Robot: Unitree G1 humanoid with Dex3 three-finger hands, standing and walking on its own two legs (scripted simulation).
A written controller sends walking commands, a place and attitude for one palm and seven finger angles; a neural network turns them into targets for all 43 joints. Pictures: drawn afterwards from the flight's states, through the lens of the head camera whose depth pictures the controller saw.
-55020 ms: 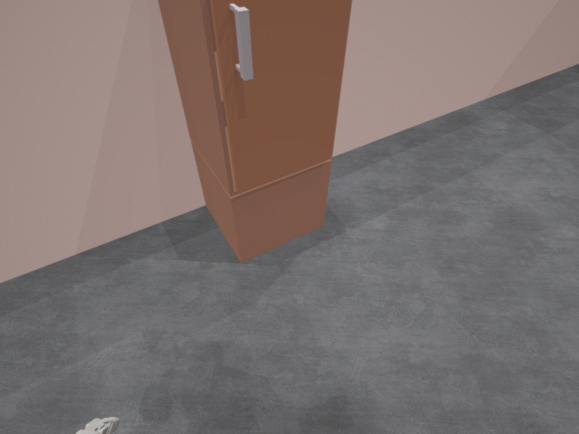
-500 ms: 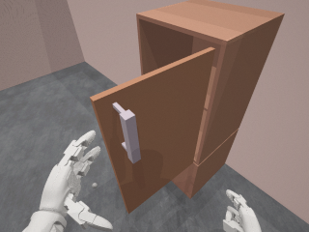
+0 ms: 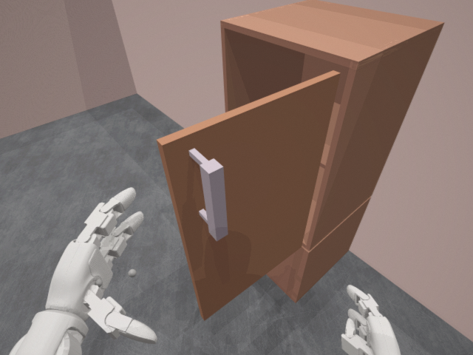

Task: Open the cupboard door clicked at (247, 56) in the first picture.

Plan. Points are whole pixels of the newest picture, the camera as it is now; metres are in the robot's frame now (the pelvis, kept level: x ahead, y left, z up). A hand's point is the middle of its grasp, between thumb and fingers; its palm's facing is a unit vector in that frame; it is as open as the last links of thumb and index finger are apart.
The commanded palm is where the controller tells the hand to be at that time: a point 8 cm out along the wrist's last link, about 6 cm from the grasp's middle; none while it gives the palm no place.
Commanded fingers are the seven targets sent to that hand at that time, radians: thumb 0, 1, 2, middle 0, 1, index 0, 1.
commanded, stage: draw the hand back to the body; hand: left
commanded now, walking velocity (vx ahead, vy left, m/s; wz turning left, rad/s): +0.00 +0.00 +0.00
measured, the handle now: (207, 195) +0.32 +0.09 +0.15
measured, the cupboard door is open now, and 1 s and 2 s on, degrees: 87 87 87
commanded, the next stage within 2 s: step back with the hand held close in 1.26 s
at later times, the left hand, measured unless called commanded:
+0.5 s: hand (87, 262) +0.19 +0.22 +0.15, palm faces +0.32 -0.89 -0.32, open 13.7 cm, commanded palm +0.14 +0.27 +0.17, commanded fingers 0.00 0.27 0.63 -0.18 -0.30 -0.18 -0.30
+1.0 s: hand (62, 232) +0.22 +0.27 +0.16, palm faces +0.45 -0.81 -0.37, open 8.0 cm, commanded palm +0.17 +0.31 +0.18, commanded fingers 0.00 0.90 0.90 -0.20 -0.30 -0.20 -0.30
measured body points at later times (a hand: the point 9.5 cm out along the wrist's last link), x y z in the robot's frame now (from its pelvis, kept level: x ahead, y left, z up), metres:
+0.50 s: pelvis +0.00 +0.02 +0.01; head -0.02 +0.00 +0.46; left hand +0.16 +0.27 +0.17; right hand +0.19 -0.19 -0.07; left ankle +0.01 +0.12 -0.73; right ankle +0.00 -0.10 -0.73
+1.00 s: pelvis +0.02 +0.02 +0.01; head +0.01 +0.00 +0.46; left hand +0.19 +0.31 +0.18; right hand +0.21 -0.21 -0.07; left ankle +0.01 +0.12 -0.73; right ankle +0.00 -0.10 -0.73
